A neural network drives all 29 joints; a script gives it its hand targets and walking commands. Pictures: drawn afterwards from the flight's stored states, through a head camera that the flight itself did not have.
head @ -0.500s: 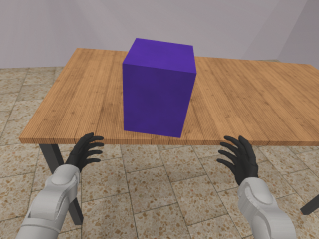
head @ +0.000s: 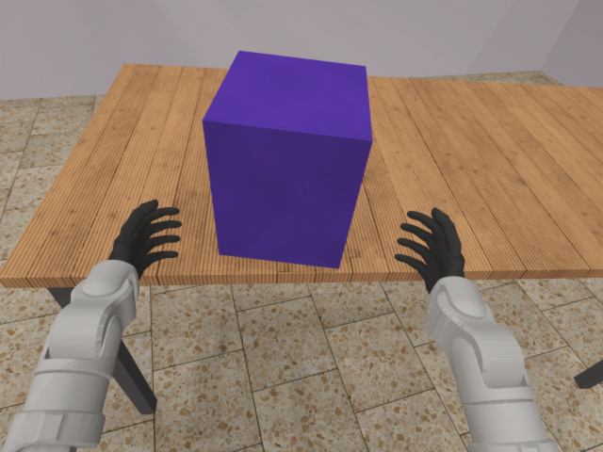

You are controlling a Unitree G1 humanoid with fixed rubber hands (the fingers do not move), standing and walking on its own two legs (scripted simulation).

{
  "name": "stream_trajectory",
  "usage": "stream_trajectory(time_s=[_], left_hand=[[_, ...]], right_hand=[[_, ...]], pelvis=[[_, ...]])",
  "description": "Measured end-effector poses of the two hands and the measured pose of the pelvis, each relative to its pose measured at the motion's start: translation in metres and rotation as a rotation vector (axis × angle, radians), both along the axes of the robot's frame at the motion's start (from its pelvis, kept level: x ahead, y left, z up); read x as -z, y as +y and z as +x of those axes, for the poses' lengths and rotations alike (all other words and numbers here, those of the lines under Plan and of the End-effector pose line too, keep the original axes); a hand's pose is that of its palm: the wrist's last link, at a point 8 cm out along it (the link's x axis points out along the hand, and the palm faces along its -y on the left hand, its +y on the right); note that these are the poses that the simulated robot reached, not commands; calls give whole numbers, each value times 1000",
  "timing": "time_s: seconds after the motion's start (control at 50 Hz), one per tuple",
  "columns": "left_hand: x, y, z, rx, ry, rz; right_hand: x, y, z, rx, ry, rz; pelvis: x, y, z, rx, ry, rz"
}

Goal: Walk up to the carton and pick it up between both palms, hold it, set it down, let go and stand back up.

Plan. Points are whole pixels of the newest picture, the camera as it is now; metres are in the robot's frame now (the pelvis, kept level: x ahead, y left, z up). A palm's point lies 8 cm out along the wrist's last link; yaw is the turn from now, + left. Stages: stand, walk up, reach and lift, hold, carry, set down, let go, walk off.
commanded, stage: reach and lift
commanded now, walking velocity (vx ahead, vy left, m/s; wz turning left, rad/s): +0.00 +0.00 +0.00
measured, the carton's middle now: (290, 163) +0.52 +0.05 +0.11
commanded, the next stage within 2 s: none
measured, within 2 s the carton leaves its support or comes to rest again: neither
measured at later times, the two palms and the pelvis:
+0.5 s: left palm (136, 199) +0.38 +0.24 +0.14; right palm (442, 215) +0.37 -0.14 +0.17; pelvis +0.00 +0.00 +0.00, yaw +0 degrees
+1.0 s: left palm (177, 145) +0.46 +0.21 +0.17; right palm (448, 168) +0.43 -0.16 +0.19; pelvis +0.01 +0.00 +0.00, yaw +0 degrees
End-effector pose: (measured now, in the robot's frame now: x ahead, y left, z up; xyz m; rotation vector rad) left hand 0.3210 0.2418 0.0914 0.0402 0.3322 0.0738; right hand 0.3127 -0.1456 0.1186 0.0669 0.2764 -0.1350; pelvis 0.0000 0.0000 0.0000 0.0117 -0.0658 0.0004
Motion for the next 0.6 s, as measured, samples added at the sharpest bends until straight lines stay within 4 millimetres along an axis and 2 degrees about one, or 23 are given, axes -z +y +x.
stream_trajectory(time_s=[0.2, 0.3, 0.42, 0.52, 0.6], left_hand=[[-20, 2, 15, -14, -35, -17], [-34, 3, 23, -7, -61, -17], [-42, 6, 46, -17, -37, -32], [-50, -2, 64, 13, -47, -26], [-57, -10, 77, 40, -51, -14]], right_hand=[[4, -16, 17, 32, 17, -1], [-12, -13, 22, 24, -28, -4], [-35, -2, 41, 4, -68, -18], [-50, 5, 57, 7, -74, -40], [-54, 6, 69, 17, -49, -51]], pelvis=[[-1, -8, 14, 0, 29, 10], [-1, -7, 13, 0, 28, 9], [-1, -5, 6, 0, 19, 7], [0, -3, 4, 0, 16, 4], [0, -2, 3, 0, 22, 3]])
